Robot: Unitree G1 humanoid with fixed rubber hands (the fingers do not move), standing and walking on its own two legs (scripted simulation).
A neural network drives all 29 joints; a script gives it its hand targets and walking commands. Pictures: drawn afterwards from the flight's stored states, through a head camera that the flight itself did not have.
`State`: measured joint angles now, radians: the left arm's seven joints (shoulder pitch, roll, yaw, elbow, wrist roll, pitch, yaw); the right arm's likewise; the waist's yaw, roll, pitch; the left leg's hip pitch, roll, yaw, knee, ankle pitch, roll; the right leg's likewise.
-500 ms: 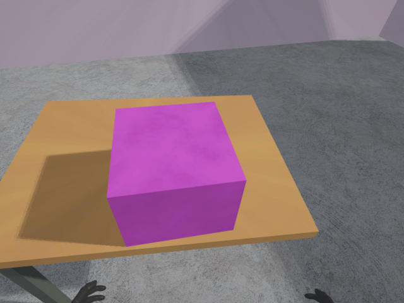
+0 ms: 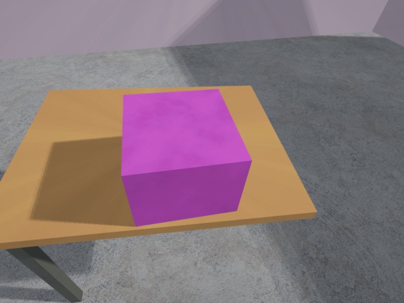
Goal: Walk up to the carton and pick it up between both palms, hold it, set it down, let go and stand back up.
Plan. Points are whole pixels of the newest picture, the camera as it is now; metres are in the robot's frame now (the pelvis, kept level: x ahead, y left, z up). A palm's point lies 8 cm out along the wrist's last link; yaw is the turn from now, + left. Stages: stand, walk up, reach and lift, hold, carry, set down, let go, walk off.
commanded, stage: stand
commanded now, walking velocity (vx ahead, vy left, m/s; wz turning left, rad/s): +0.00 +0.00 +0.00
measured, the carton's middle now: (180, 152) +0.52 +0.07 -0.01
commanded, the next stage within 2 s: none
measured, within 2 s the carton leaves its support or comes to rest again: neither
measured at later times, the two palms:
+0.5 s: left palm out of the picture +0.01 +0.27 -0.12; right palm out of the picture +0.02 -0.26 -0.12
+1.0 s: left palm out of the picture +0.07 +0.25 -0.12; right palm out of the picture +0.05 -0.26 -0.12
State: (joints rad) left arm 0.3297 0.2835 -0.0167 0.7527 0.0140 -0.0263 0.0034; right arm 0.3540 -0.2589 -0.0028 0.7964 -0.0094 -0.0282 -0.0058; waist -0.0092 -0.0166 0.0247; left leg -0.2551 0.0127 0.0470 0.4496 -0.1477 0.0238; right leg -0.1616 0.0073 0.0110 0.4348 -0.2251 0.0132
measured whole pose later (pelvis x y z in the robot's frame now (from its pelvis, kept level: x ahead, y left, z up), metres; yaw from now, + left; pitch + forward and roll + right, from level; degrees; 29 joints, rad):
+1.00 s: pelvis +0.01 +0.00 +0.00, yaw +0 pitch -1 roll +0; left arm 0.35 0.26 -0.02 0.80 0.01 -0.02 0.02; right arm 0.36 -0.24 -0.01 0.82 -0.01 -0.01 -0.02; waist -0.01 -0.01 0.02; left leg -0.28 -0.01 0.02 0.48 -0.18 0.02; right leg -0.19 0.02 0.05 0.48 -0.27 0.01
